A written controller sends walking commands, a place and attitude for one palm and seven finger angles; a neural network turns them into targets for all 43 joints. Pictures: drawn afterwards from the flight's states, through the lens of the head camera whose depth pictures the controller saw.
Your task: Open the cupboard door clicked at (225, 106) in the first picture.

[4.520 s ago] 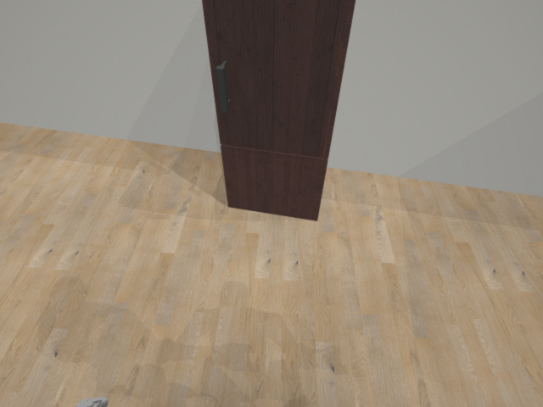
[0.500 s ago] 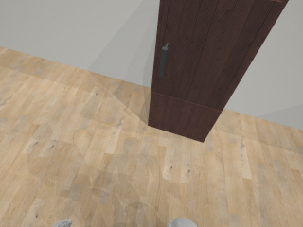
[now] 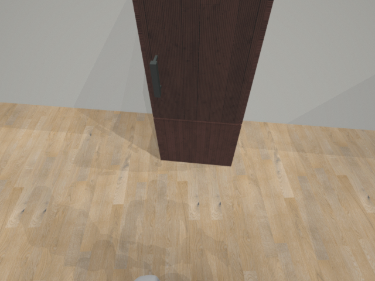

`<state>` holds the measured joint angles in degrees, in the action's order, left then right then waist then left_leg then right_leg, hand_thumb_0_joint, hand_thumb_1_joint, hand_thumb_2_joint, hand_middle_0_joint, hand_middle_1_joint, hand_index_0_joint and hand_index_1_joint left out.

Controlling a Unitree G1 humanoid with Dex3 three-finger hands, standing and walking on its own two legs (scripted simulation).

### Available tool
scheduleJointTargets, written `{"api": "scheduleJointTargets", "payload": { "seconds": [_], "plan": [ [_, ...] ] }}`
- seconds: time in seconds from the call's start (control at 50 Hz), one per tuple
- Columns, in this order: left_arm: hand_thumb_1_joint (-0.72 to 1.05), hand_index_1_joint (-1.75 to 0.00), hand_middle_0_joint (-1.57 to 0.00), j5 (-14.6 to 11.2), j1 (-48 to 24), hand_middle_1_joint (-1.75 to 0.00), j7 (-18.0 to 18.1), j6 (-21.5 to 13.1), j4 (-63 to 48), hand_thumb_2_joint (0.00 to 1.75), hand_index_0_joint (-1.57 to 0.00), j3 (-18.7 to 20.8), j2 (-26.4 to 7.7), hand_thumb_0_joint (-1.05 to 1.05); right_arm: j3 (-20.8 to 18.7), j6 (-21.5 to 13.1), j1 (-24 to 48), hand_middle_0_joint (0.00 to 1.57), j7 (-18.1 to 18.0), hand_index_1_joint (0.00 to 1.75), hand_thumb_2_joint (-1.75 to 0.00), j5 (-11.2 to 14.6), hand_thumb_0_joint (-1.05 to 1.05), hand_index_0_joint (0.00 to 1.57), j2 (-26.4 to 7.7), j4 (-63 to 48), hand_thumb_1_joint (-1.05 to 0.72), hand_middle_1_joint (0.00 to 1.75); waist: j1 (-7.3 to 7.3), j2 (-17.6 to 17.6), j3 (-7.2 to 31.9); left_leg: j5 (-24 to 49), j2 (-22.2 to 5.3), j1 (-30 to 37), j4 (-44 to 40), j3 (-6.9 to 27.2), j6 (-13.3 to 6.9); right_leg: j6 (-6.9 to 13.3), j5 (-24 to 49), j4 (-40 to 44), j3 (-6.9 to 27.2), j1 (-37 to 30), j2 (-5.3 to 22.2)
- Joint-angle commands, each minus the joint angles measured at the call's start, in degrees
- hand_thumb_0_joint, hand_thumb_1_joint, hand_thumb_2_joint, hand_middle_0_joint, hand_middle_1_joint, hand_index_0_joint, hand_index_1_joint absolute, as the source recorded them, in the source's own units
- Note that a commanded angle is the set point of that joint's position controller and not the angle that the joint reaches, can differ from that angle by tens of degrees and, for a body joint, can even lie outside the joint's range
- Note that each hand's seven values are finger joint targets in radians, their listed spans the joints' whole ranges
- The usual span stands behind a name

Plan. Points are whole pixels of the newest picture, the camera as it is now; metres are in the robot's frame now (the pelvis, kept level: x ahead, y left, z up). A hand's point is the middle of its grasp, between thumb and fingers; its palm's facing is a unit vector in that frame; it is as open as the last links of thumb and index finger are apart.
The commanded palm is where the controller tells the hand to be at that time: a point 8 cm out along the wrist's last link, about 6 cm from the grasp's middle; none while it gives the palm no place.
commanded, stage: take the last steps up to it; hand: left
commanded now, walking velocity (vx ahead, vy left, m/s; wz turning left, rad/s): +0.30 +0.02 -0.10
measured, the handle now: (156, 76) +0.86 +0.17 -0.08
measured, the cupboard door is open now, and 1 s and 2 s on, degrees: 0 0 0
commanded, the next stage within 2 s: come to a stop and stand still in 0.96 s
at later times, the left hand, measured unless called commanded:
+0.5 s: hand (123, 277) +0.16 +0.17 -0.16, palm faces -0.10 -0.98 -0.17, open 7.4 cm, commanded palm none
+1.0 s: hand (121, 268) +0.18 +0.19 -0.20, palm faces +0.06 -0.99 -0.13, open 7.4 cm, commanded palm none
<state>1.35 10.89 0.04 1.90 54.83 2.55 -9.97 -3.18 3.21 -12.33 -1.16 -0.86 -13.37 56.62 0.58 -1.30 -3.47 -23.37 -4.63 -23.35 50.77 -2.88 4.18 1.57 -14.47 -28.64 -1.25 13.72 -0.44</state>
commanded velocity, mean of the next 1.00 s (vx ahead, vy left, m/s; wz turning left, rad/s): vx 0.26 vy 0.03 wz -0.02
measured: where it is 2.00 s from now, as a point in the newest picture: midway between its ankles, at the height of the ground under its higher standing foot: (186, 267)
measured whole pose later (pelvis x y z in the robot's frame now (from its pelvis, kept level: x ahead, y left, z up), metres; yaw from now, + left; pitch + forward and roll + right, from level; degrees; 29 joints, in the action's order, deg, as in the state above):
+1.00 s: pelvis +0.24 +0.03 -0.01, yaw -2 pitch -2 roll -1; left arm 1.2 21.6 0.2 -0.8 65.7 2.4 -9.0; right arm -2.3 -3.4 -7.8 0.4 -1.7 -10.2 56.0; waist -2.4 1.9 -3.5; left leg -13.9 -4.5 -21.5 36.9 -9.4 -2.8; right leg -0.9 -29.3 -49.6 -5.7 11.5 5.0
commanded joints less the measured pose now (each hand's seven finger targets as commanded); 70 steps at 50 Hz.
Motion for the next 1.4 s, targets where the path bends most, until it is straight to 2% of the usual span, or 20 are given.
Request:
{"api": "scheduleJointTargets", "payload": {
  "seconds": [0.0, 0.06, 0.08, 0.1, 0.22, 0.4, 0.46, 0.48, 0.52, 0.54, 0.64, 0.82, 0.88, 0.92, 0.94, 1.0, 1.16, 1.24, 1.3, 1.38],
  "plan": [
    [0.9, -0.3, -0.2, 0.2, 0.8, -0.3, 0.8, -1.1, -2.3, 0.9, -0.2, 3.3, -12.4, 0.0, 0.0, -2.5, -2.1, 0.2, 0.0, 0.3, -0.9, -0.2, 0.0, 0.2, -2.0, -3.2, -0.9, 0.3, -1.02, 9.6, 5.4, 0.6, 1.4, 4.3, -10.8, -1.4, -0.9, 8.3, 3.8, 11.0, 15.5, -2.9, 13.3],
    [0.9, -0.3, -0.2, -0.5, 0.4, -0.3, 0.0, -1.0, -2.0, 0.9, -0.2, 2.5, -8.7, 0.0, 0.0, -4.3, -9.7, 0.2, -0.1, 0.3, -0.9, -0.5, 0.0, 0.2, -3.9, -0.6, -0.9, 0.3, 1.82, 1.1, 3.8, 1.8, -1.4, 21.5, -29.9, 2.4, -3.2, 3.3, -16.3, 3.5, 11.2, 11.8, 6.5],
    [0.9, -0.3, -0.2, -0.6, 0.7, -0.3, -0.5, -0.9, -3.2, 0.9, -0.2, 1.8, -4.9, 0.0, -1.0, -4.6, -12.8, 0.2, -0.3, 0.3, -0.9, -1.3, 0.0, 0.2, -8.9, -0.1, -0.9, 0.3, 3.2, -14.4, 1.6, -12.2, -13.3, 23.4, -37.8, 18.4, -8.0, 0.2, -18.6, -10.1, 3.2, 20.9, -0.6],
    [0.9, -0.3, -0.2, -0.2, -2.3, -0.3, -0.6, -1.3, -4.7, 0.9, -0.2, 1.8, -5.3, 0.0, -1.5, -4.2, -13.8, 0.2, -0.4, 0.3, -0.9, -1.4, 0.0, 0.2, -11.5, -0.6, -0.9, 0.3, 4.27, -17.7, -2.3, -22.8, -20.7, 16.7, -45.3, 29.5, -12.6, -0.8, -18.7, -21.2, -0.4, 24.0, -1.7],
    [0.9, -0.3, -0.2, 0.4, 1.3, -0.3, -1.8, -2.2, 0.2, 0.9, -0.2, 1.6, -4.1, 0.0, 0.3, -6.7, -10.4, 0.2, -0.7, 0.3, -0.9, -0.5, 0.0, 0.2, -3.9, 0.9, -0.9, 0.3, 0.17, -5.2, -1.2, 4.2, -10.9, 17.0, -42.7, 9.7, -11.0, -2.0, -2.7, -31.4, 0.3, 21.2, 3.8],
    [0.9, -0.3, -0.2, 0.1, -5.4, -0.3, -1.7, -2.9, -0.5, 0.9, -0.2, 0.7, -1.5, 0.0, -0.5, -6.5, -16.3, 0.2, -0.3, 0.3, -0.9, -0.9, 0.0, 0.2, -3.0, 6.3, -0.9, 0.3, 2.34, -7.5, -3.2, 13.0, -12.4, 16.3, -39.5, 5.5, -12.9, -2.6, -4.0, -10.3, -5.0, 12.2, 4.7],
    [0.9, -0.3, -0.2, 0.2, 1.3, -0.3, -1.5, -3.9, 2.3, 0.9, -0.2, 1.4, -2.3, 0.0, -0.3, -6.2, -15.2, 0.2, -0.2, 0.3, -0.9, -0.7, 0.0, 0.2, -2.3, 7.0, -0.9, 0.3, -1.07, -4.3, -0.4, 12.5, -9.0, 11.7, -31.0, 2.6, -10.0, -1.6, 1.3, 0.4, -7.3, -2.2, 2.1],
    [0.9, -0.3, -0.2, 0.3, 7.3, -0.3, -1.1, -4.4, 4.5, 0.9, -0.2, 2.0, -4.5, 0.0, -0.1, -6.5, -14.6, 0.2, 0.0, 0.3, -0.9, -0.3, 0.0, 0.2, -1.0, 7.2, -0.9, 0.3, -3.95, -0.9, 2.0, 13.3, -6.4, 6.3, -22.6, -0.4, -8.3, -0.1, 1.9, 3.0, -4.3, -12.6, 4.3],
    [0.9, -0.3, -0.2, -0.1, 22.0, -0.3, 0.1, -5.3, 8.2, 0.9, -0.2, 3.9, -14.4, 0.0, 0.8, -6.8, -10.3, 0.2, 0.8, 0.3, -0.9, 0.3, 0.0, 0.2, 1.8, 2.7, -0.9, 0.3, -8.88, 16.9, 7.5, -11.2, 2.2, -14.9, 6.9, -5.0, -4.6, 9.3, -5.0, 15.1, 27.1, -27.4, 27.0],
    [0.9, -0.3, -0.2, -0.5, 20.0, -0.3, 0.5, -5.3, 8.2, 0.9, -0.2, 3.7, -13.5, 0.0, 0.1, -6.4, -8.0, 0.2, 0.8, 0.3, -0.9, 0.1, 0.0, 0.2, 0.3, 2.5, -0.9, 0.3, -8.26, 13.9, 6.3, -8.5, -0.4, -16.3, 14.1, 0.5, -5.1, 10.3, -11.9, 17.5, 27.6, -21.9, 27.4],
    [0.9, -0.3, -0.2, 0.4, 8.0, -0.3, 1.2, -5.9, 5.1, 0.9, -0.2, 1.3, -3.6, 0.0, -0.3, -4.4, -9.0, 0.2, 1.7, 0.3, -0.9, -0.7, 0.0, 0.2, 3.8, 4.0, -0.9, 0.3, -0.46, 8.0, -2.8, 5.5, -4.5, -8.9, 9.3, -0.2, -3.0, 6.1, -0.1, 19.4, 5.1, -1.3, 19.3],
    [0.9, -0.3, -0.2, 0.4, 9.8, -0.3, 0.8, -6.1, 6.8, 0.9, -0.2, 1.5, -7.9, 0.0, -0.1, -5.2, 0.6, 0.2, 3.3, 0.3, -0.9, -0.3, 0.0, 0.2, 2.0, -1.0, -0.9, 0.3, -1.35, 8.8, -3.7, 10.5, -1.7, -1.2, -11.5, -4.1, -3.2, 5.4, 5.7, 16.2, 0.5, -2.2, 17.6],
    [0.9, -0.3, -0.2, 0.2, 9.4, -0.3, 0.9, -5.2, 7.2, 0.9, -0.2, 1.6, -7.6, 0.0, -0.4, -5.9, -5.9, 0.2, 2.6, 0.3, -0.9, -0.6, 0.0, 0.2, -0.6, 0.7, -0.9, 0.3, 2.27, 3.2, -0.7, 13.3, 0.6, 14.2, -20.8, -5.7, -3.7, 2.9, 7.7, 4.5, -3.0, 1.4, 14.4],
    [0.9, -0.3, -0.2, -0.7, 12.6, -0.3, 0.3, -4.8, 5.8, 0.9, -0.2, 0.7, -2.2, 0.0, -2.6, -6.4, -16.8, 0.2, 1.1, 0.3, -0.9, -1.4, 0.0, 0.2, -10.8, 2.9, -0.9, 0.3, 4.98, -18.8, 8.0, 17.9, -17.7, 30.6, -30.9, 17.7, -11.0, -1.8, -15.5, -24.2, -10.3, 15.5, 2.7],
    [0.9, -0.3, -0.2, -0.2, 9.7, -0.3, 0.6, -4.7, 4.3, 0.9, -0.2, 0.4, -3.1, 0.0, -2.3, -5.9, -18.1, 0.2, 0.5, 0.3, -0.9, -1.0, 0.0, 0.2, -10.7, 3.8, -0.9, 0.3, 6.03, -17.8, 8.9, 15.8, -20.5, 29.6, -35.3, 22.4, -13.5, -1.1, -21.5, -35.3, -4.3, 18.9, 2.0],
    [0.9, -0.3, -0.2, 0.1, 6.5, -0.3, -0.1, -4.4, 5.2, 0.9, -0.2, 0.7, -2.7, 0.0, -0.4, -6.5, -7.0, 0.2, 0.0, 0.3, -0.9, -0.5, 0.0, 0.2, -4.1, 1.0, -0.9, 0.3, 1.82, -5.2, 1.6, 15.4, -16.5, 15.8, -37.4, 12.8, -13.4, -1.1, -10.3, -40.7, -0.2, 19.4, 7.7],
    [0.9, -0.3, -0.2, -0.3, 9.6, -0.3, 1.6, -1.5, 6.5, 0.9, -0.2, -0.6, 0.1, 0.0, 0.6, -5.9, -2.4, 0.2, -1.1, 0.3, -0.9, -0.1, 0.0, 0.2, -1.7, 2.3, -0.9, 0.3, -1.43, -3.1, 4.8, 45.4, -12.6, 13.0, -32.7, 1.3, -12.7, -3.5, -4.2, -14.5, -1.6, 4.5, 5.6],
    [0.9, -0.3, -0.2, 0.0, 7.7, -0.3, 1.8, -0.6, 5.1, 0.9, -0.2, 0.3, -2.5, 0.0, -0.6, -4.1, -2.3, 0.2, -1.4, 0.3, -0.9, -0.1, 0.0, 0.2, -3.0, 3.2, -0.9, 0.3, -1.31, -6.6, 2.3, 41.2, -12.3, 12.2, -30.0, 2.4, -12.0, -2.9, -1.3, -7.2, -2.7, 2.3, 4.6],
    [0.9, -0.3, -0.2, 0.4, 8.2, -0.3, 2.0, -1.2, 4.0, 0.9, -0.2, 1.0, -6.0, 0.0, -1.2, -3.3, -3.1, 0.2, -1.1, 0.3, -0.9, 0.2, 0.0, 0.2, -1.9, 2.9, -0.9, 0.3, -1.75, 0.6, 3.2, 30.4, -7.2, 9.6, -22.7, 0.0, -7.2, -0.9, 20.5, 1.1, 1.7, -2.6, 8.0],
    [0.9, -0.3, -0.2, 0.0, 6.2, -0.3, 2.6, -1.9, 2.6, 0.9, -0.2, 1.6, -9.5, 0.0, -1.0, -0.9, -2.5, 0.2, -0.7, 0.3, -0.9, 0.6, 0.0, 0.2, 1.6, 1.6, -0.9, 0.3, -2.42, 13.5, 6.9, -10.7, 2.8, 2.6, 1.9, 0.2, -3.1, 11.6, 42.4, 7.2, 13.3, -3.4, 22.5]
  ]
}}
